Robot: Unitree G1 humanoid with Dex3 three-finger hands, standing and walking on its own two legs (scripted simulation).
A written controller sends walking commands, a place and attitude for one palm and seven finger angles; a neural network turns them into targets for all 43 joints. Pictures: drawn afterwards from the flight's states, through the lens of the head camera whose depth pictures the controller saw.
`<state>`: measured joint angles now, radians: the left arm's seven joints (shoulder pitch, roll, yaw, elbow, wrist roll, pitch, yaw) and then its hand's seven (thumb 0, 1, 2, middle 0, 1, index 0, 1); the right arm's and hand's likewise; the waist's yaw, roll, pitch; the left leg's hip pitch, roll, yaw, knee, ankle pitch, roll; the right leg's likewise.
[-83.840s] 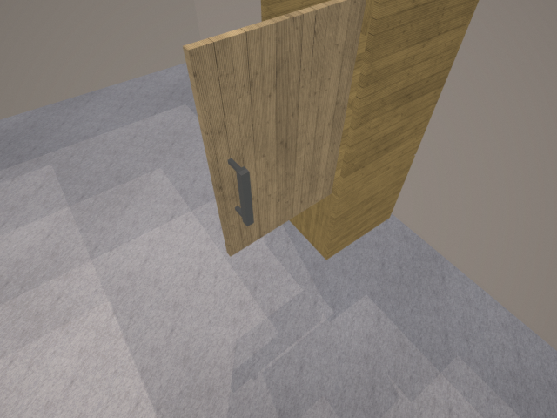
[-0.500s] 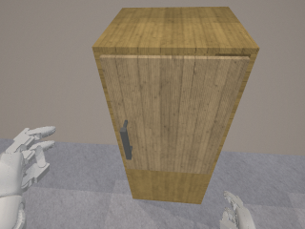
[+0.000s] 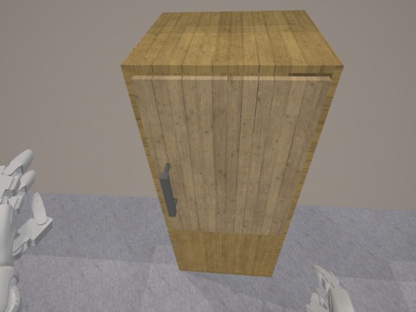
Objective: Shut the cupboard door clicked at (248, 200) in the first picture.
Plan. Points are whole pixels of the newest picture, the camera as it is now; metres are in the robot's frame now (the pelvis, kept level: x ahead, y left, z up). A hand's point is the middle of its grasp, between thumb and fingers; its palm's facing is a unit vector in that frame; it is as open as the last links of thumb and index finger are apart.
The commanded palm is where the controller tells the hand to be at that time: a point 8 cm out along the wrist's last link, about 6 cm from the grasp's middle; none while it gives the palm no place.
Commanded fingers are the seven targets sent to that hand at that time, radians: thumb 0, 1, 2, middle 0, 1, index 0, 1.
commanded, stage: step back with the hand held close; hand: left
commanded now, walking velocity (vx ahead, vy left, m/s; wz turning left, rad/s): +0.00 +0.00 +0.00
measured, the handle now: (170, 190) +0.45 +0.18 -0.09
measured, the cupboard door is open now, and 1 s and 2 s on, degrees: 0 0 0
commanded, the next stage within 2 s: stop stepping back and stand still in 1.68 s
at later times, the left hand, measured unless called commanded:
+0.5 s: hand (42, 226) +0.18 +0.27 +0.16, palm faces +0.38 -0.78 -0.50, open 7.4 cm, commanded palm +0.12 +0.31 +0.17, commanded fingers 0.00 0.90 0.90 -0.20 -0.30 -0.20 -0.30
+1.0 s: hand (5, 268) +0.12 +0.28 +0.16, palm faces +0.47 -0.78 -0.41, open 7.4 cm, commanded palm +0.05 +0.32 +0.17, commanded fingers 0.00 0.90 0.90 -0.20 -0.30 -0.20 -0.30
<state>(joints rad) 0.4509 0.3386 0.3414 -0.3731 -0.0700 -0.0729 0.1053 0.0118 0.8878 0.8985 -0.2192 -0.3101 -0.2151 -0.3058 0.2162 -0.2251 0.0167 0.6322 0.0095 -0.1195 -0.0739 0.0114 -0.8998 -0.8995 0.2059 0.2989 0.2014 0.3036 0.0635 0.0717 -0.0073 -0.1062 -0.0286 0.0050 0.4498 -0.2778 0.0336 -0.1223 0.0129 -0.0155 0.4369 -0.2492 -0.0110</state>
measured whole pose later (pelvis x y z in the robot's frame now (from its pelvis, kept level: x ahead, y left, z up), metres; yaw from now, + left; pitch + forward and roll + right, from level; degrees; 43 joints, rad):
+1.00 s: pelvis -0.09 +0.02 -0.02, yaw +0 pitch +0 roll -2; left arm 0.49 0.38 0.43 -0.49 -0.01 -0.22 0.17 0.01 0.89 0.90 -0.22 -0.31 -0.21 -0.30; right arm 0.25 -0.22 0.00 0.59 -0.01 -0.06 -0.07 0.01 -0.90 -0.90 0.21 0.30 0.20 0.30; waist -0.01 0.00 -0.02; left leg -0.43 -0.02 0.02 0.68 -0.29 0.06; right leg -0.41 0.01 -0.01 0.57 -0.17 0.01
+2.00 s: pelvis -0.26 +0.03 -0.02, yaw +4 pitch +0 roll -5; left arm 0.55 0.56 0.50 -0.55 -0.09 -0.19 0.10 0.01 0.88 0.90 -0.22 -0.31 -0.22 -0.30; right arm 0.26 -0.17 -0.02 0.62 -0.01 -0.09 -0.06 0.01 -0.90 -0.90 0.21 0.30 0.20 0.30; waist -0.13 0.00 -0.03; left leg -0.59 0.02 0.01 0.47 -0.14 -0.04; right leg -0.14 0.07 -0.01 0.55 -0.52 -0.05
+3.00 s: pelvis -0.32 +0.09 -0.01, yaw -3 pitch +0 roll +0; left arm 0.55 0.41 0.42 -0.47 -0.04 -0.19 0.17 0.01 0.89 0.90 -0.22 -0.31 -0.21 -0.30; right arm 0.22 -0.17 0.02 0.63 0.01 -0.10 -0.06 0.01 -0.90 -0.90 0.21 0.30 0.20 0.30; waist -0.03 0.01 -0.02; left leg -0.26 0.07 0.07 0.56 -0.29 -0.03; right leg -0.22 0.00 -0.08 0.54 -0.32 -0.03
